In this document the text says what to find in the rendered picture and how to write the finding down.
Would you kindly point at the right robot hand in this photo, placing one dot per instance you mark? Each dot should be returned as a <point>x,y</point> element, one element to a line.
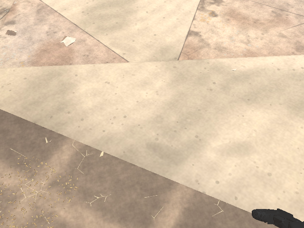
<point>278,218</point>

